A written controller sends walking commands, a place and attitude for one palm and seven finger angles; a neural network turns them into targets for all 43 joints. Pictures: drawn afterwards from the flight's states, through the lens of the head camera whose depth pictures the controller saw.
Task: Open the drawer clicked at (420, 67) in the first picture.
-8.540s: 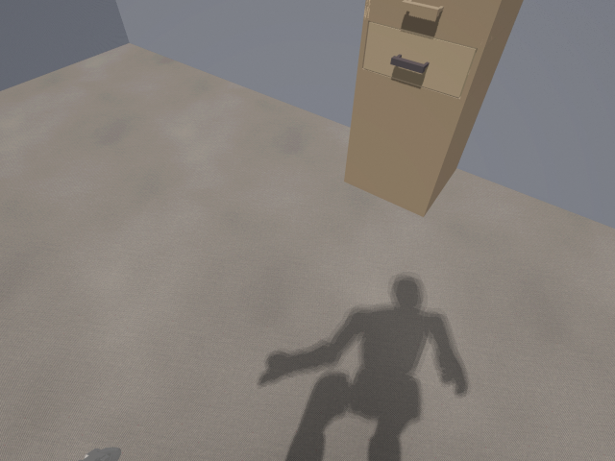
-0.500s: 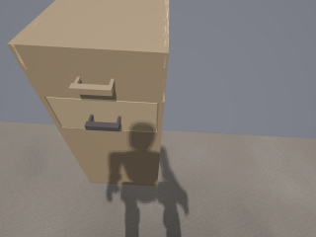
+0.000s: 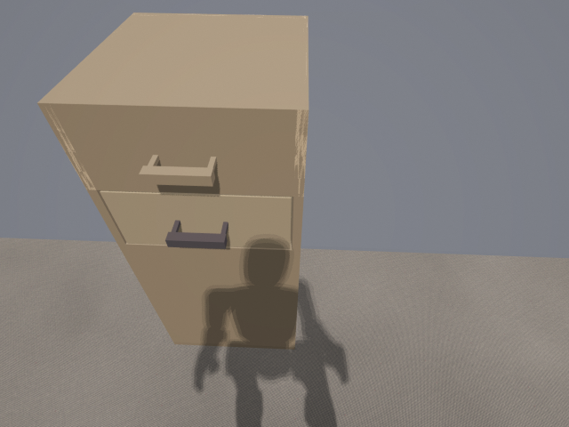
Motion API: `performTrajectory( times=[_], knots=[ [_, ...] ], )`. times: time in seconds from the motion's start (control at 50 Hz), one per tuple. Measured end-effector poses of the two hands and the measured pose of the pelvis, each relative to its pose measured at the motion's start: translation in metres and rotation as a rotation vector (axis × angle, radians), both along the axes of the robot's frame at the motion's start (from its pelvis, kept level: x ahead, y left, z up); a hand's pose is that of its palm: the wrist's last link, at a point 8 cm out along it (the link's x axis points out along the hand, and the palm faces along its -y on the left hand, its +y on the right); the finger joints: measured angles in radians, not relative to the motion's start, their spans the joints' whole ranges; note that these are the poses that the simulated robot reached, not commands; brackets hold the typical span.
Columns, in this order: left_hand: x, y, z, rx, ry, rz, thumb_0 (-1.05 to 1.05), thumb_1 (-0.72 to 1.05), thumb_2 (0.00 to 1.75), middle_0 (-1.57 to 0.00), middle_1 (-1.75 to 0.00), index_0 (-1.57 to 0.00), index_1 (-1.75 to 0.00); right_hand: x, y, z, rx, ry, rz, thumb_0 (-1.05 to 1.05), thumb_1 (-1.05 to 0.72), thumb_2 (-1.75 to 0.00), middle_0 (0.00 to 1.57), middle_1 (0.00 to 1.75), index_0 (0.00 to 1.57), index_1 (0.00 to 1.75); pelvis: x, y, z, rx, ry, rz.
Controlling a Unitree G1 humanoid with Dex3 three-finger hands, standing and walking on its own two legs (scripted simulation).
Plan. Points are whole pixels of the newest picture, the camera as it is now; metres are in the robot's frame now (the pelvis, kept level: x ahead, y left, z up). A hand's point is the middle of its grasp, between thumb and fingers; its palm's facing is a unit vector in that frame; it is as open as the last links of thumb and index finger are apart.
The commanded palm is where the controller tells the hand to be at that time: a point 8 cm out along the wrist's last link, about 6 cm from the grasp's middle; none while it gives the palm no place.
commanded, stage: come to a stop and stand still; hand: left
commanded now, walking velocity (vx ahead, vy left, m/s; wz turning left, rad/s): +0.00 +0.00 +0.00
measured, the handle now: (199, 232) +0.50 +0.22 -0.09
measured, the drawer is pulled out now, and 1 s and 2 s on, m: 0.00 0.00 0.00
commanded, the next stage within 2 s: look again from close up in 0.56 s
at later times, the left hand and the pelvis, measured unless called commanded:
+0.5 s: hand out of the picture +0.03 +0.17 -0.17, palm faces +0.02 -0.98 -0.18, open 7.3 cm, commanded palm none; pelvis +0.03 +0.00 +0.01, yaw +0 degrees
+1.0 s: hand out of the picture +0.02 +0.15 -0.17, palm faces +0.04 -0.99 -0.15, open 7.4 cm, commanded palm none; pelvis +0.04 -0.01 +0.01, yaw +0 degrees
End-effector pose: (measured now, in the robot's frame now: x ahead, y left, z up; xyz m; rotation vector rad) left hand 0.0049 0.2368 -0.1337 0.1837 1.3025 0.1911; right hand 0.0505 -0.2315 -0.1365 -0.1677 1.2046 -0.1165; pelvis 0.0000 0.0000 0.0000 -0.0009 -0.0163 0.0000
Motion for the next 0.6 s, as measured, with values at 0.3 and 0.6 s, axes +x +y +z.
performTrajectory(
  times=[0.3, 0.6],
  knots=[
    [0.023, -0.015, -0.003, -0.046, 0.027, -0.025, 0.01, 0.91, 0.89, -0.2, -0.3, -0.2, -0.3, -0.033, 0.009, -0.002, 0.011, 0.154, -0.033, 0.01, -0.91, -0.9, 0.2, 0.29, 0.2, 0.3, 0.017, 0.0, 0.006, 0.002, 0.002, -0.009],
    [0.016, -0.025, -0.007, -0.07, 0.092, 0.005, 0.01, 0.91, 0.89, -0.2, -0.3, -0.2, -0.3, -0.035, 0.019, -0.003, 0.024, 0.215, -0.049, 0.01, -0.91, -0.9, 0.2, 0.29, 0.2, 0.3, 0.031, -0.001, 0.008, 0.001, 0.003, -0.006]
  ],
)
